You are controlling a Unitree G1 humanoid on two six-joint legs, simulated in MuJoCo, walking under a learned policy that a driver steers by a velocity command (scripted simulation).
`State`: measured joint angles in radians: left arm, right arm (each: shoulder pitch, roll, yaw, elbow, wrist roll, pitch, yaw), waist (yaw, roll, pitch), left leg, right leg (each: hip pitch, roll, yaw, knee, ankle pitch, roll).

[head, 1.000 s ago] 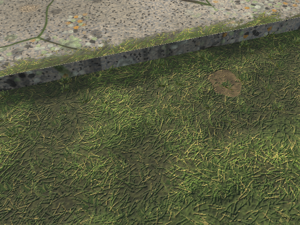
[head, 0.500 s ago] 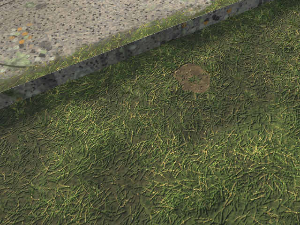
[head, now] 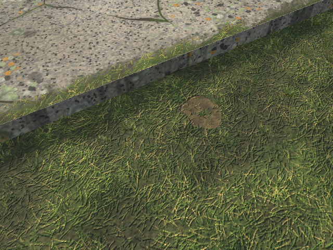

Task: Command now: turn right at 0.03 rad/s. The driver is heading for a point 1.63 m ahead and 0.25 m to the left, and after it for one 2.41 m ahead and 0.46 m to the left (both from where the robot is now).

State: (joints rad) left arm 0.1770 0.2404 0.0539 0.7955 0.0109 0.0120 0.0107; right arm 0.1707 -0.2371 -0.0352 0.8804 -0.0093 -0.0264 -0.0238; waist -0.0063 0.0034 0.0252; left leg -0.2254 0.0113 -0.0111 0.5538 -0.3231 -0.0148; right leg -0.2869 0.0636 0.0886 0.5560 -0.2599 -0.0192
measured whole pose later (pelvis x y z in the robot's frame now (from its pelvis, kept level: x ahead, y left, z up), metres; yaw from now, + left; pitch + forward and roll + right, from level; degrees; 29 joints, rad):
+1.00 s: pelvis +0.19 -0.01 +0.00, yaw +0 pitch +2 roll -1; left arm 0.45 0.21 0.03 1.05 -0.01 -0.08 0.01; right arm 0.00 -0.26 -0.04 0.84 0.03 -0.09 0.03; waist 0.09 0.04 0.02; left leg -0.64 0.07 0.02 0.60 0.01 0.01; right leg 0.13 0.04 0.00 0.15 -0.31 -0.03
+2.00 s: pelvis +0.78 -0.02 +0.02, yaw +0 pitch +1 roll -2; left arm 0.33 0.25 0.05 0.97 0.00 -0.09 -0.01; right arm 0.11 -0.28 -0.05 0.86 0.01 -0.07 0.00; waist 0.06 0.04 0.01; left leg -0.68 0.14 -0.04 0.73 0.02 0.00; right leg -0.05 0.06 -0.06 0.20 -0.18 -0.06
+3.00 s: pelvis +1.31 -0.01 +0.01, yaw +10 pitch +0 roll -1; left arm 0.37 0.21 0.04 0.99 0.04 -0.10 0.00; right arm 0.21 -0.24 -0.07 0.94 -0.03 0.01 0.01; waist 0.01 0.04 0.02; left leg -0.73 0.08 0.01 1.46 -0.26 0.06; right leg -0.07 0.02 -0.24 0.32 -0.25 -0.07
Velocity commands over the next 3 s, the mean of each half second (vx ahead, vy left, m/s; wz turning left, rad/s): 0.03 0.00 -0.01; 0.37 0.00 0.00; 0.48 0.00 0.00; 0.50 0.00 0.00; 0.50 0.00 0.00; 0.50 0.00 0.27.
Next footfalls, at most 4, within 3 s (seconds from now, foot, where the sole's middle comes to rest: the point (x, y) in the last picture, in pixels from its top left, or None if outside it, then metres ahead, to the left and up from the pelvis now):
1.10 left None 0.45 0.12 -0.77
1.66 right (198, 190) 0.77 -0.11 -0.77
2.16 left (149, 141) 1.04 0.12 -0.77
2.68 right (186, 102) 1.32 -0.08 -0.77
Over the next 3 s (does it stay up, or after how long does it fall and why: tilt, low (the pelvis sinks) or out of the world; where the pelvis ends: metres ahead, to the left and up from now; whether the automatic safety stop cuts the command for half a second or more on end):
stays up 1.31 -0.01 0.01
